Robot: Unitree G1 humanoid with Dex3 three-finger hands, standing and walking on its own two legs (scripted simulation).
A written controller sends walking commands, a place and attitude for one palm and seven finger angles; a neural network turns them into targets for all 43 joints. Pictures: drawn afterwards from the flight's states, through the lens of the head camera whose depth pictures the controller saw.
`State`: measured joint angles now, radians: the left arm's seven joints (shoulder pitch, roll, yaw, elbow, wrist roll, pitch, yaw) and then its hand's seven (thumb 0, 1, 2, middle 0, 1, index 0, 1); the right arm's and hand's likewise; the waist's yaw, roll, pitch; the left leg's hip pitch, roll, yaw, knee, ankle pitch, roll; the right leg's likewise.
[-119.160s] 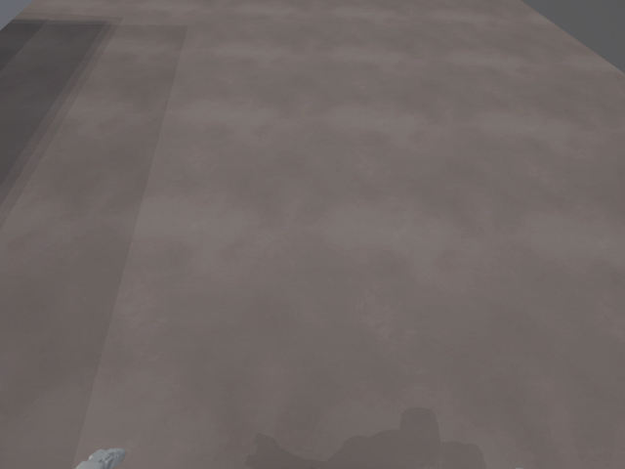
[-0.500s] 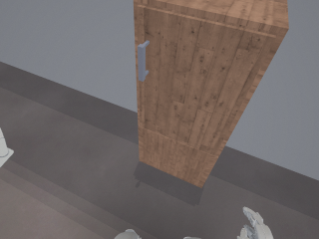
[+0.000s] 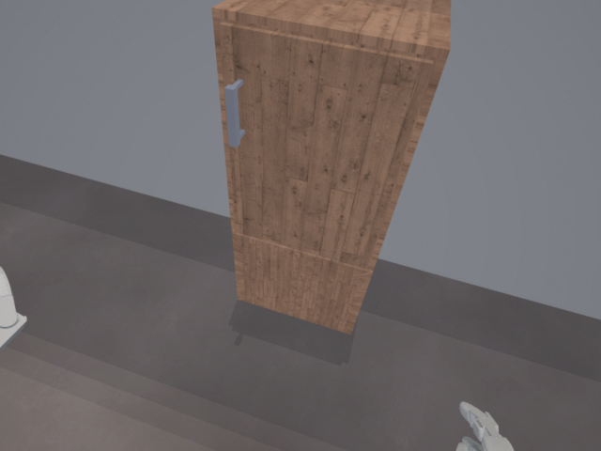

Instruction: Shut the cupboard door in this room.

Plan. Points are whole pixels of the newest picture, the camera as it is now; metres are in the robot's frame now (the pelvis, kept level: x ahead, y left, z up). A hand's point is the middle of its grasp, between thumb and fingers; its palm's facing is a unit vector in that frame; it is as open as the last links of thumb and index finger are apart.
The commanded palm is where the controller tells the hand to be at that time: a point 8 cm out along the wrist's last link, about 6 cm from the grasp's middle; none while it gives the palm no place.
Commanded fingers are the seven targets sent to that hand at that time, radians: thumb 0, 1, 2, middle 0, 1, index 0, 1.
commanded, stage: stop stepping back and stand still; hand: left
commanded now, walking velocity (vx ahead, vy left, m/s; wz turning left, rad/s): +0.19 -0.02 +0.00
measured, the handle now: (236, 113) +0.78 +0.15 +0.07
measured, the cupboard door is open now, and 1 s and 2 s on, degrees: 0 0 0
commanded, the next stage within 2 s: let the arm hang, fingers relaxed in 0.82 s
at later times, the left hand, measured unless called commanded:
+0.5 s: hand out of the picture +0.11 +0.30 +0.18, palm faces +0.45 -0.79 -0.43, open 7.4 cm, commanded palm +0.07 +0.33 +0.18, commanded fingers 0.00 0.90 0.90 -0.20 -0.30 -0.20 -0.30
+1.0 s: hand out of the picture +0.16 +0.32 +0.08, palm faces +0.28 -0.84 -0.47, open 7.4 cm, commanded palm none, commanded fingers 0.00 0.90 0.90 -0.20 -0.30 -0.20 -0.30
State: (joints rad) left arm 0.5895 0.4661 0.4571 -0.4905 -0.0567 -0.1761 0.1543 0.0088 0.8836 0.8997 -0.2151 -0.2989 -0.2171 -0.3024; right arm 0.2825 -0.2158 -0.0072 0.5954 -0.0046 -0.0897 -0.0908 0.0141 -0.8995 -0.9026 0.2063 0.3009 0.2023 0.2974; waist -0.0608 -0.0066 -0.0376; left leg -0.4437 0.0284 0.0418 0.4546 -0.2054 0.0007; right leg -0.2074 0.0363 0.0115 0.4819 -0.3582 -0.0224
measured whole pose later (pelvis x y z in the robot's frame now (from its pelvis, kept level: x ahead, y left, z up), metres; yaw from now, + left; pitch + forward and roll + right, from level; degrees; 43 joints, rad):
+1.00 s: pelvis -0.08 +0.08 -0.02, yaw -1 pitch +1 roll -1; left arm 0.35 0.36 0.26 -0.17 0.02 -0.11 0.09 0.00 0.89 0.90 -0.21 -0.30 -0.21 -0.30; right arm 0.25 -0.24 -0.01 0.72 -0.01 -0.07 0.00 0.01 -0.90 -0.90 0.21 0.30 0.20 0.30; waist -0.01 0.05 -0.02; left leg -0.39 0.04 0.05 0.72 -0.26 0.00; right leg -0.35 -0.01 -0.13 0.66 -0.32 -0.04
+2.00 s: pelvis -0.07 +0.09 +0.01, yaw -3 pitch -2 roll +0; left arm 0.32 0.11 0.01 1.15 0.01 -0.01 0.03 0.00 0.91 0.90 -0.20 -0.30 -0.20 -0.30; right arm 0.33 -0.11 0.00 1.14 -0.02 0.00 -0.04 0.01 -0.90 -0.90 0.20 0.30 0.20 0.30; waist -0.01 0.00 0.01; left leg -0.16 -0.01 0.06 0.39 -0.21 0.03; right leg -0.16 0.02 0.02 0.39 -0.20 -0.01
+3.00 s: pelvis -0.06 +0.09 +0.01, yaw -3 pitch -2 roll +0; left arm 0.22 0.21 0.01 1.13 0.02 -0.01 0.02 0.00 0.90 0.90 -0.20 -0.30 -0.20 -0.30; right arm 0.22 -0.22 -0.01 1.13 -0.02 -0.01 -0.03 0.01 -0.90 -0.90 0.20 0.30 0.20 0.30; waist -0.01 0.01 0.05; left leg -0.12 -0.01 0.06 0.34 -0.19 0.03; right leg -0.13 0.01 0.02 0.35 -0.20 -0.01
